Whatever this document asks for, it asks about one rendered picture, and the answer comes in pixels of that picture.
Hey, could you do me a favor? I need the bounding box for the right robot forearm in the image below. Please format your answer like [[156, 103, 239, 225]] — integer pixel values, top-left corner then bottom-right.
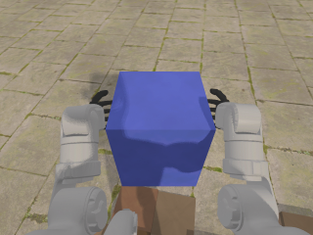
[[215, 102, 279, 218]]

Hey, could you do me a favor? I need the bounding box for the left robot forearm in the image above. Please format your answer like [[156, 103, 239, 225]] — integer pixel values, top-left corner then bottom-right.
[[47, 104, 106, 225]]

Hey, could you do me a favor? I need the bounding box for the robot right hand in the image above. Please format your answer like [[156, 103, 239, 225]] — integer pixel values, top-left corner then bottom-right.
[[207, 88, 230, 129]]

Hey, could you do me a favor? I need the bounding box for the robot left thigh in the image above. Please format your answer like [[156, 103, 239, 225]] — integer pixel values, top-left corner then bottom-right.
[[104, 210, 138, 235]]

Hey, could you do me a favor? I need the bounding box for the left robot upper arm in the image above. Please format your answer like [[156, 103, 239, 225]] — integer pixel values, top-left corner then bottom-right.
[[25, 186, 109, 235]]

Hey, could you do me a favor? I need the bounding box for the carton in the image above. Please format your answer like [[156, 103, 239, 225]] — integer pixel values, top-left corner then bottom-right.
[[106, 71, 216, 187]]

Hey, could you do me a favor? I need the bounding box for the right robot upper arm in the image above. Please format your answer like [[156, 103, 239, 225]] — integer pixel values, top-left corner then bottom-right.
[[217, 184, 311, 235]]

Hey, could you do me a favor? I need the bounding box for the robot left hand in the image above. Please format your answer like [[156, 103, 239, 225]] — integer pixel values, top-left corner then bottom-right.
[[90, 90, 112, 130]]

